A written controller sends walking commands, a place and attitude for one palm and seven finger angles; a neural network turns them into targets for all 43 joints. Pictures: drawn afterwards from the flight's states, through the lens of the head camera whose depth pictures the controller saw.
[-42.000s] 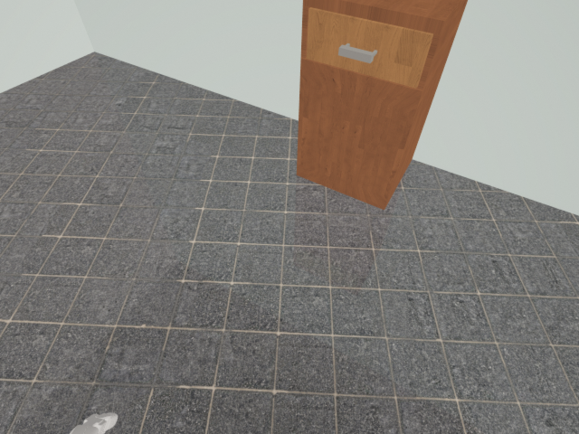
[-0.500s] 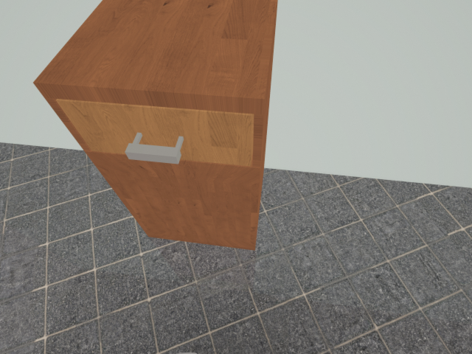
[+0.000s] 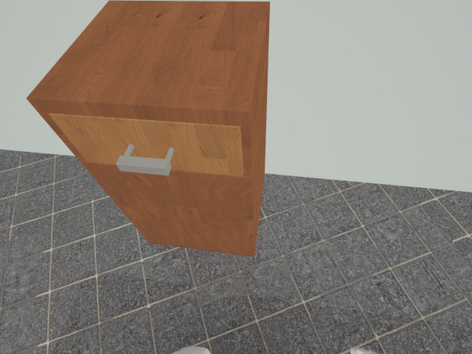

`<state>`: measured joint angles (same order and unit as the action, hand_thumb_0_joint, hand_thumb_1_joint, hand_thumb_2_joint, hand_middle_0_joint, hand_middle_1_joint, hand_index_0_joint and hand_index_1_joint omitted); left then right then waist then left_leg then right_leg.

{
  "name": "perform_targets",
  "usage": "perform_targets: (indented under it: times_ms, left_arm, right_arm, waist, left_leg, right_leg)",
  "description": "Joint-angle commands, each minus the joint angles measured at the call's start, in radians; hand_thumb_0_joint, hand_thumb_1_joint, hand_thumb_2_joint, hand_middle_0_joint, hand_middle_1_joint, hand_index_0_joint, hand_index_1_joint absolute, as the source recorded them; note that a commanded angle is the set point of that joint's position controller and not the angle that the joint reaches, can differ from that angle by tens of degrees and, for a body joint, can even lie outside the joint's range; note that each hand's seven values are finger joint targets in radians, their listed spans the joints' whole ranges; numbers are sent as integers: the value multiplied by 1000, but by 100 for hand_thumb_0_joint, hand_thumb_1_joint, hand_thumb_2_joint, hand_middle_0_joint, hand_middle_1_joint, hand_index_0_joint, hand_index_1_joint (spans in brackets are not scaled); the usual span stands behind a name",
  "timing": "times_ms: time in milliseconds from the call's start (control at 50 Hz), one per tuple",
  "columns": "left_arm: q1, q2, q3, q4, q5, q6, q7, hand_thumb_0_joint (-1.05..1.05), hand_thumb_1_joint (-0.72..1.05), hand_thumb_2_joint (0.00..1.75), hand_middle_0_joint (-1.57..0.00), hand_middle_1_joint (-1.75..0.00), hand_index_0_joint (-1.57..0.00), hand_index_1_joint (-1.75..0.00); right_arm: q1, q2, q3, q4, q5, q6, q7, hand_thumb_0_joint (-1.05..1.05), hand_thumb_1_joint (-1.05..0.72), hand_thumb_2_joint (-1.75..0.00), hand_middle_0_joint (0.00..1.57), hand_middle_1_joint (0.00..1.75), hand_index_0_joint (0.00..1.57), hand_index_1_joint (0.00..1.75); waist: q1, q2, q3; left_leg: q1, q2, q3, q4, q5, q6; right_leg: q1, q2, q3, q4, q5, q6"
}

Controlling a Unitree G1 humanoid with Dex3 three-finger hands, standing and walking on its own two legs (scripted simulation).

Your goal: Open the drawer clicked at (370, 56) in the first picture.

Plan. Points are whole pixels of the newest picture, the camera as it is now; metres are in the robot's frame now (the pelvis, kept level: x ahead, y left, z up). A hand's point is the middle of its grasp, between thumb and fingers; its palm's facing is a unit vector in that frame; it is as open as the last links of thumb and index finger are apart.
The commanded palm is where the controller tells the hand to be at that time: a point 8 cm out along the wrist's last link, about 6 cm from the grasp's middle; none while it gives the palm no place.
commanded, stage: come to a stop and stand still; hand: left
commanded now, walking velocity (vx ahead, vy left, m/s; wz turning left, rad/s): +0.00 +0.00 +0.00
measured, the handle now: (147, 157) +0.52 +0.26 -0.06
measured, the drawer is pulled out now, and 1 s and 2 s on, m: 0.00 0.00 0.00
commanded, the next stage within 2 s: look again from close up in 0.16 s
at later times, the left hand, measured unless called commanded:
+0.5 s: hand out of the picture +0.03 +0.21 -0.18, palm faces -0.06 -0.97 -0.22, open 7.4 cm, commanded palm none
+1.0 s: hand (97, 351) +0.12 +0.26 -0.09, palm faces -0.14 -0.76 -0.64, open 7.5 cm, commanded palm +0.10 +0.29 -0.05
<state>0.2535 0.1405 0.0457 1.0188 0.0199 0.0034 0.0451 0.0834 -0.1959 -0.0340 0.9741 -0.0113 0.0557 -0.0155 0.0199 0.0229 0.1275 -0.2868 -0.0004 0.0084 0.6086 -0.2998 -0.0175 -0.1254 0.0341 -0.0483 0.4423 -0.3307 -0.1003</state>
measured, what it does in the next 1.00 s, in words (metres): steps on the spot: left foot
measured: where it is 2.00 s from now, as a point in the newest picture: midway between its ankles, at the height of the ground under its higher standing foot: outside the picture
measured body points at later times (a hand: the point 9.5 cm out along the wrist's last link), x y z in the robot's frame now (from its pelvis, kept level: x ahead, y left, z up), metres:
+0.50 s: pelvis +0.00 +0.04 -0.01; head +0.01 +0.04 +0.44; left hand +0.04 +0.26 -0.17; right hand +0.02 -0.20 -0.16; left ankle +0.00 +0.15 -0.74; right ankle -0.06 -0.05 -0.74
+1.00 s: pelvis -0.02 +0.06 -0.02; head +0.00 +0.04 +0.43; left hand +0.13 +0.30 -0.05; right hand +0.05 -0.18 -0.15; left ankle +0.00 +0.15 -0.74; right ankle -0.06 -0.04 -0.74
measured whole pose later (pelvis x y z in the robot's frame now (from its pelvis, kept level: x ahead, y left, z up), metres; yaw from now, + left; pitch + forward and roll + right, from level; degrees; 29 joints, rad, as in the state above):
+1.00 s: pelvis -0.02 +0.06 -0.02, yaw -3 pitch +4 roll +1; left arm 0.50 0.27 -0.08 0.16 0.34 0.06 0.24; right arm 0.32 -0.21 0.01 0.83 0.01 -0.22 -0.08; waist -0.01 0.02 -0.04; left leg -0.39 -0.07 0.04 0.59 -0.28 0.05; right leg -0.34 -0.02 -0.01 0.66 -0.39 -0.02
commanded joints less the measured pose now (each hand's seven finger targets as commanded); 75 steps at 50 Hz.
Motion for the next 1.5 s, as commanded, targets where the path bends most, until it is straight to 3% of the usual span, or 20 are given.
perform_targets:
  times_ms: [0,40,120,220,240,260,340,400,500,700,820,840,860,900,940,1020,1080,1200,1320,1480]
  left_arm:
    - [76,123,25,-31,-14,-14,9,0,90,90,-20,-30,-20,-30]
    - [93,93,14,-16,-8,-12,7,0,90,90,-20,-30,-20,-30]
    - [50,135,16,24,-15,-19,-2,0,90,90,-20,-30,-20,-30]
    - [52,124,7,50,-18,-17,0,0,90,90,-20,-30,-20,-30]
    - [205,137,4,62,0,-63,42,0,90,90,-20,-30,-20,-30]
    - [171,171,1,20,1,-70,41,0,90,90,-20,-30,-20,-30]
    - [134,175,-7,-52,11,-67,28,0,90,90,-20,-30,-20,-30]
    - [80,171,-21,-73,-5,-46,21,0,90,90,-20,-30,-20,-30]
    - [96,139,-33,-53,-9,-13,9,0,90,90,-20,-30,-20,-30]
    - [97,135,-42,-28,-1,-9,-11,0,90,90,-20,-30,-20,-30]
    - [159,135,-51,29,7,-41,27,0,90,90,-20,-30,-20,-30]
    - [-584,536,30,-1485,178,-203,59,0,88,89,-20,-32,-20,-32]
    - [-122,459,42,-1261,195,-141,135,0,85,88,-20,-33,-20,-33]
    - [187,91,-179,-1077,220,39,184,0,81,86,-21,-36,-21,-36]
    - [73,262,-81,-1120,417,25,263,0,76,84,-21,-39,-21,-39]
    - [393,187,-111,-977,816,32,376,0,67,80,-22,-45,-22,-45]
    - [518,206,-62,-951,977,7,413,0,60,77,-22,-50,-22,-50]
    - [184,418,89,-1214,1091,-82,478,0,46,71,-23,-58,-23,-58]
    - [-109,441,80,-1300,1041,-188,498,0,32,65,-24,-68,-24,-68]
    - [38,473,87,-1152,962,-15,373,0,13,57,-25,-80,-25,-80]
  right_arm:
    - [197,-124,-16,-2,-11,-37,-17,0,-90,-90,20,30,20,30]
    - [149,-123,-4,-1,-8,-36,-27,0,-90,-90,20,30,20,30]
    - [171,-72,9,32,-2,-35,-36,0,-90,-90,20,30,20,30]
    - [206,-59,20,72,-2,-40,-39,0,-90,-90,20,30,20,30]
    - [87,-89,-2,-7,12,-68,-21,0,-90,-90,20,30,20,30]
    - [141,-39,4,-38,7,-61,-14,0,-90,-90,20,30,20,30]
    - [138,-11,15,-64,10,-71,-3,0,-90,-90,20,30,20,30]
    - [267,-22,19,-23,4,-72,-10,0,-90,-90,20,30,20,30]
    - [240,-76,30,-15,-6,-80,-18,0,-90,-90,20,30,20,30]
    - [243,-108,32,8,-8,-84,-15,0,-90,-90,20,30,20,30]
    - [157,-117,32,-21,12,-90,-9,0,-90,-90,20,30,20,30]
    - [229,-262,-7,-354,60,-246,-43,0,-90,-90,20,30,20,30]
    - [142,-179,30,-283,38,-342,-88,0,-90,-90,20,30,20,30]
    - [129,-111,11,-245,59,-378,-88,0,-90,-90,20,30,20,30]
    - [81,-182,-11,-318,13,-351,-78,0,-90,-90,20,30,20,30]
    - [-29,-174,-38,-494,-49,-213,-18,0,-90,-90,20,30,20,30]
    - [-101,-158,-40,-563,-47,-98,34,0,-90,-90,20,30,20,30]
    - [-107,-136,-14,-632,-65,-12,27,0,-90,-90,20,30,20,30]
    - [-98,-135,-23,-595,-81,-8,1,0,-90,-90,20,30,20,30]
    - [-114,-134,11,-583,-41,17,-16,0,-90,-90,20,30,20,30]
  waist:
    - [-36,58,-195]
    - [-3,69,-144]
    - [-33,-17,-149]
    - [-29,-29,-149]
    - [45,-164,-149]
    - [-14,-178,-161]
    - [-9,-72,-201]
    - [-59,-56,-190]
    - [-11,115,-34]
    - [-5,24,-42]
    - [14,-42,-3]
    - [-105,227,-517]
    - [-10,330,-576]
    - [-50,145,-293]
    - [-66,8,-222]
    - [50,-170,-279]
    - [121,-197,-263]
    - [103,-37,-424]
    - [2,66,-470]
    - [40,-103,-471]
  left_leg:
    - [259,192,-145,-148,639,109]
    - [200,212,-128,-133,610,131]
    - [181,108,-28,-108,432,34]
    - [188,108,-22,-158,392,32]
    - [45,77,50,121,174,18]
    - [-95,22,-26,193,-66,37]
    - [-104,18,5,121,-105,37]
    - [100,15,8,-108,135,43]
    - [8,130,-154,-208,194,104]
    - [-15,125,-197,-327,-70,113]
    - [-10,102,-92,-97,273,62]
    - [326,12,-63,-173,426,69]
    - [444,69,-78,-141,568,29]
    - [175,63,-87,-176,338,13]
    - [-21,31,-105,-92,103,36]
    - [-172,-10,-48,59,133,30]
    - [-276,-30,-16,113,114,29]
    - [-262,-63,-8,217,121,52]
    - [-217,-67,-37,361,55,68]
    - [-330,-66,-21,244,102,61]
  right_leg:
    - [-80,-127,85,102,440,64]
    - [-89,-89,83,0,160,78]
    - [3,-160,140,-37,596,51]
    - [36,-144,125,-65,552,54]
    - [48,-224,261,-76,1117,182]
    - [142,-278,271,-15,1278,174]
    - [152,-249,205,43,1054,-51]
    - [5,-168,150,86,691,-9]
    - [-103,-59,106,15,28,50]
    - [-100,-68,103,7,6,56]
    - [-125,-133,137,-80,245,79]
    - [-151,-20,132,66,322,36]
    - [-219,-27,31,169,117,36]
    - [-346,-21,1,217,-25,71]
    - [-400,-9,0,165,4,56]
    - [-485,33,44,235,-40,27]
    - [-464,17,113,261,49,11]
    - [-460,-8,215,316,128,25]
    - [-609,-22,269,317,50,36]
    - [-272,-48,291,257,398,84]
